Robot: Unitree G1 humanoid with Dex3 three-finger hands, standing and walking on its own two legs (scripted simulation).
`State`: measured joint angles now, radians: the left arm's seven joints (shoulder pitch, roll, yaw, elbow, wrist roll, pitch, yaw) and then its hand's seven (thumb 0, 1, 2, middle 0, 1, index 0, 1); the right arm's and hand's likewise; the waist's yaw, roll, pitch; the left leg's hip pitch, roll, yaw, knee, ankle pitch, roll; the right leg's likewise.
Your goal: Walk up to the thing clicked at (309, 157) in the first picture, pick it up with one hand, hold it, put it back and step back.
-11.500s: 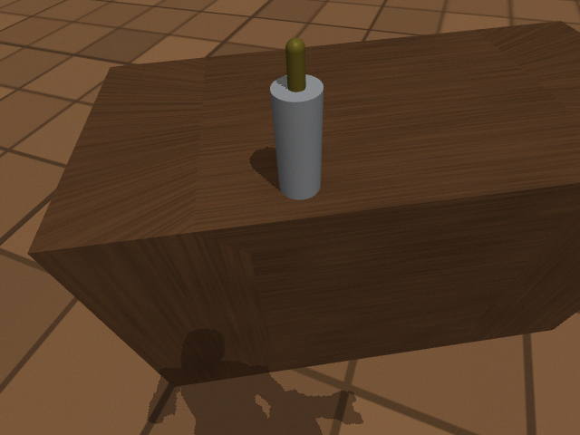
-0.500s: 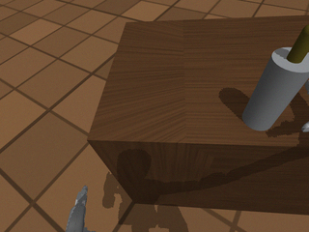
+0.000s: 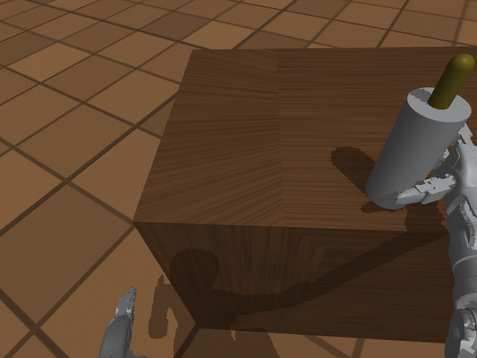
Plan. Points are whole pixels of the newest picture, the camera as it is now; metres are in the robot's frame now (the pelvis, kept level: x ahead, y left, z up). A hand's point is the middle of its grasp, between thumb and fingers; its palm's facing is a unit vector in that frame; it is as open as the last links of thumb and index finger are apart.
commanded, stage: close in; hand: right
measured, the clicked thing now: (417, 139) +0.40 -0.22 +0.17
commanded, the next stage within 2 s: rest palm in 0.12 s
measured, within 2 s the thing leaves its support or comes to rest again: leaves its support in 1.20 s
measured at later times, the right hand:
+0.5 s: hand (396, 167) +0.40 -0.21 +0.11, palm faces +0.18 +0.98 +0.02, open 16.3 cm
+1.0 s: hand (393, 161) +0.41 -0.21 +0.11, palm faces +0.17 +0.98 +0.04, open 10.6 cm
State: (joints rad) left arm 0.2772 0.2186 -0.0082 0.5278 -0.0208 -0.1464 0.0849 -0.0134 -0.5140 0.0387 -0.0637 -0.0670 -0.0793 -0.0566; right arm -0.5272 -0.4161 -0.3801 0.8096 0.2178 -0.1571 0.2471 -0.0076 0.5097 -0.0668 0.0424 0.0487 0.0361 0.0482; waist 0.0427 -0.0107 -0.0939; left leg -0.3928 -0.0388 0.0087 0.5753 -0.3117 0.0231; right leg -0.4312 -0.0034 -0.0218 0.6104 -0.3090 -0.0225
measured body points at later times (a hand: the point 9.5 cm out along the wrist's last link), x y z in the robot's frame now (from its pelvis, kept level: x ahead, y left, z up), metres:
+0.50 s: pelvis -0.02 +0.00 +0.00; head +0.01 +0.00 +0.45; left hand +0.12 +0.26 -0.08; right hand +0.38 -0.26 +0.11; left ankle -0.02 +0.11 -0.73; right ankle +0.00 -0.10 -0.73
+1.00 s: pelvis -0.01 +0.00 +0.00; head +0.02 -0.01 +0.44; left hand +0.13 +0.25 -0.07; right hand +0.40 -0.27 +0.11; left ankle -0.02 +0.11 -0.73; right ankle +0.00 -0.10 -0.73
